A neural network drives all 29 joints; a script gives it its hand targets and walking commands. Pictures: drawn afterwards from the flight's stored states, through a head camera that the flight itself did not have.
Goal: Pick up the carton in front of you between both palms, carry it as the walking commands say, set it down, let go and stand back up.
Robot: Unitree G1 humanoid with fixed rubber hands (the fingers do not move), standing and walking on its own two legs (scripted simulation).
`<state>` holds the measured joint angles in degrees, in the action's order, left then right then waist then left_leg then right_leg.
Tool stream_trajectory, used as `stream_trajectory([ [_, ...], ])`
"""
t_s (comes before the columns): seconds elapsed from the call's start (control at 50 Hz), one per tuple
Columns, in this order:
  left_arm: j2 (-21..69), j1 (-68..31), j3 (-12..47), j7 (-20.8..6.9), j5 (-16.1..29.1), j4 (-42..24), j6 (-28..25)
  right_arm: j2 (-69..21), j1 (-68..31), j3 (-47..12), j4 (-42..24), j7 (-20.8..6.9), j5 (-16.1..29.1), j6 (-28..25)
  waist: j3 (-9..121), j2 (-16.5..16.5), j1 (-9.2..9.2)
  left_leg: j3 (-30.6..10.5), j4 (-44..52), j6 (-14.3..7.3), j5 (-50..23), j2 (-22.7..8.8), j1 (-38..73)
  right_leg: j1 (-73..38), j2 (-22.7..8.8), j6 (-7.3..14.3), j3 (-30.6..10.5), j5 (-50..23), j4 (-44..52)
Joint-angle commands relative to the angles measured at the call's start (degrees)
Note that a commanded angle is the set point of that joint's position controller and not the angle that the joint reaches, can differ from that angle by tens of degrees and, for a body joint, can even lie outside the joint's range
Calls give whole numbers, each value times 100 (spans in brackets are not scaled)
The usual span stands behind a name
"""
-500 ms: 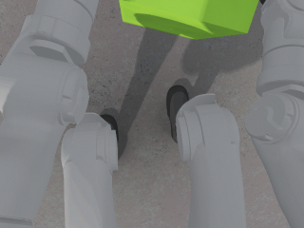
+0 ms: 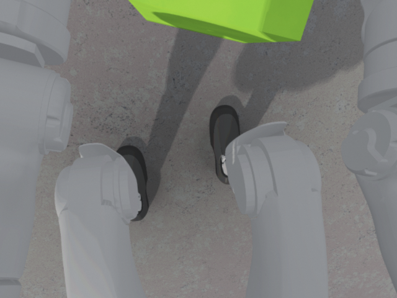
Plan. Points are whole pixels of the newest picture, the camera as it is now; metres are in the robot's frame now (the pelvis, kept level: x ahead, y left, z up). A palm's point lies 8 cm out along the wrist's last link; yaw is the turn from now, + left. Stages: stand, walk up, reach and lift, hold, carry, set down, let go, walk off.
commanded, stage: set down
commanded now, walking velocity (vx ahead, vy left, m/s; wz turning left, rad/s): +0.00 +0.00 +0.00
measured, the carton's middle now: out of the picture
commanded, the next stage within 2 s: let go in 0.90 s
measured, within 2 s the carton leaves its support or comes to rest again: neither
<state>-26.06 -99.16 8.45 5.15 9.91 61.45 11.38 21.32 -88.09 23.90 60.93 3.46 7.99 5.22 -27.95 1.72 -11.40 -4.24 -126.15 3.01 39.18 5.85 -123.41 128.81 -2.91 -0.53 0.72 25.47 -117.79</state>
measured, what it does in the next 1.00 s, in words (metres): rises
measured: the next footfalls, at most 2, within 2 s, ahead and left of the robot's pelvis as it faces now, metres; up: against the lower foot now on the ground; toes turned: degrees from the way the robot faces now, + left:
none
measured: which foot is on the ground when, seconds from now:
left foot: down 0.00-1.00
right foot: down 0.00-1.00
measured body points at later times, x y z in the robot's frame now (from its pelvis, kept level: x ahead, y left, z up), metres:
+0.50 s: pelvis +0.01 +0.00 +0.11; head +0.37 -0.04 +0.37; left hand +0.65 +0.05 +0.00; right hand +0.53 -0.32 +0.00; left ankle +0.08 +0.12 -0.35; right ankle +0.15 -0.13 -0.35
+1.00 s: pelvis +0.04 +0.00 +0.24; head +0.36 -0.05 +0.54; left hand +0.65 +0.05 +0.14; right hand +0.52 -0.33 +0.14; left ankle +0.08 +0.12 -0.35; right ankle +0.15 -0.13 -0.35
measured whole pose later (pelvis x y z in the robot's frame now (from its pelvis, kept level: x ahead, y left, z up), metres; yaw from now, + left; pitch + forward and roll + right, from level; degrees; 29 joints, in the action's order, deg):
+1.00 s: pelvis +0.04 +0.00 +0.24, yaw +0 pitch +47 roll +2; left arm -19.3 -80.7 -11.1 0.5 -3.9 55.8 18.0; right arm 14.0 -66.4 27.3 42.5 -0.9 -1.3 15.5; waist -0.3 4.0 -11.1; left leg -3.2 -71.1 1.7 25.1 4.0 -92.6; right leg 97.9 -0.2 -1.0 -2.3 14.8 -66.3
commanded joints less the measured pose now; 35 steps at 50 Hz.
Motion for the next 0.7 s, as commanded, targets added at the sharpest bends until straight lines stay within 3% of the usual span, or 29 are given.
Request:
stream_trajectory([
  [0.0, -522, -2066, -344, 65, -144, -947, 24, 988, -1259, -133, -1086, 130, 114, 112, 8833, 850, -792, 837, 1351, -103, -1143, 10, 2111, -6381, 359, -75, 343, -3136, 704],
  [0.12, -460, -1556, -878, -49, -370, -398, 355, 614, -1087, -171, -1254, 222, -88, 541, 8046, 372, -585, 856, 2021, -206, -504, 57, 1740, -5799, 424, -214, 486, -2035, 1337],
  [0.2, -429, -1398, -1119, -144, -543, -229, 372, 406, -1013, -109, -1345, 163, -256, 607, 7931, 287, -501, 824, 2386, -217, -544, 77, 1661, -5546, 427, -245, 474, -1977, 1642],
  [0.3, -376, -1294, -1244, -193, -712, -377, 429, 378, -723, 57, -1517, 84, -399, 705, 8325, 481, -557, 814, 2827, -191, -787, 116, 2169, -5476, 452, -272, 535, -2163, 2060],
  [0.48, -119, -1097, -1240, -218, -825, -1234, 671, 505, -118, 300, -2210, -43, -496, 945, 9468, 1040, -714, 827, 3548, -84, -1704, 212, 3569, -5973, 569, -231, 659, -3045, 2840],
  [0.68, -52, -459, -1541, -276, -1033, -1361, 768, 326, 436, 280, -2496, -179, -514, 1100, 9320, 827, -552, 803, 4668, -82, -2049, 225, 3941, -6934, 607, -247, 592, -3579, 3799],
])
